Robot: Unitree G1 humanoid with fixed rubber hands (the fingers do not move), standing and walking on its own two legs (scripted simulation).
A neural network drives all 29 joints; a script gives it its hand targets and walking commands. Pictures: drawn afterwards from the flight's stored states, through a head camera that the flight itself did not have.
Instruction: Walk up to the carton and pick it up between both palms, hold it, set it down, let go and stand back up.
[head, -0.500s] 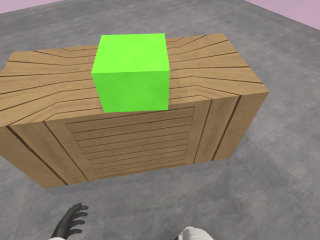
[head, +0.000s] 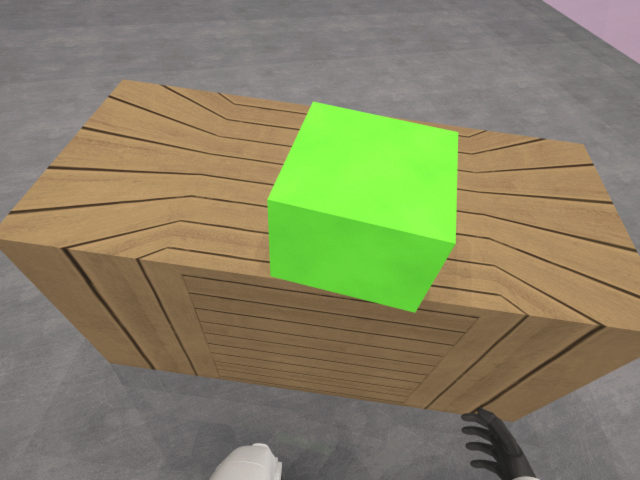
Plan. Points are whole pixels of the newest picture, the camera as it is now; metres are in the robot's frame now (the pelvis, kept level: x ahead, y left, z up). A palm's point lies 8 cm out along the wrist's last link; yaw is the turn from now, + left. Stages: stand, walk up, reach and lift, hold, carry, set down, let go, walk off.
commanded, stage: walk up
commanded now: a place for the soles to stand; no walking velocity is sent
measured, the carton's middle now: (363, 205) +0.55 -0.03 -0.02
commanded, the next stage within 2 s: none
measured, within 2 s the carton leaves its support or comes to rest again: neither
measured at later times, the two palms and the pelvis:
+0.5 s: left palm (156, 393) +0.21 +0.23 -0.07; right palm (523, 437) +0.21 -0.28 -0.10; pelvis +0.09 -0.02 +0.00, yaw +2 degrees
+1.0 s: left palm (122, 444) +0.15 +0.26 -0.09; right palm (529, 441) +0.19 -0.26 -0.06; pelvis +0.06 -0.01 +0.01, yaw +1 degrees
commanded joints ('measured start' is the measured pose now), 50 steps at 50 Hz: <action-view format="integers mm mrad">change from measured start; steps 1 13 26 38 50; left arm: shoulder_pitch -47 -100 -205 -228 -193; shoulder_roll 153 5 109 88 92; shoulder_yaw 45 8 48 52 41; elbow -150 -127 -167 -155 -108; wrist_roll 14 -23 -17 -26 -42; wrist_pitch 35 8 31 74 21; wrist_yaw -10 6 32 -6 -11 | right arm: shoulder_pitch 287 99 83 -100 27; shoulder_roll -258 -196 -176 -270 -174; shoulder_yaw -87 -29 -21 -62 -8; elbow -18 -9 -5 -48 -45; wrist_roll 52 49 58 48 66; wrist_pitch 2 14 104 41 49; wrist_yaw -62 -47 -61 -40 -29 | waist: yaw -189 -99 -49 -61 -73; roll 185 257 -98 260 62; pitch -61 -79 -110 65 -83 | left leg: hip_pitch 385 134 -3 -217 111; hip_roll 422 137 7 339 109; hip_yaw -809 -109 -129 -446 -121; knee -385 -137 451 -429 -202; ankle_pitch -335 644 -395 -598 -298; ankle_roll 259 139 -97 161 -15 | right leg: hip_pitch -597 -273 -213 -272 -247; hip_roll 38 108 -139 77 31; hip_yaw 191 143 430 296 339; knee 611 59 -316 169 -278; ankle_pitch -14 352 569 53 113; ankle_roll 0 57 -209 17 -34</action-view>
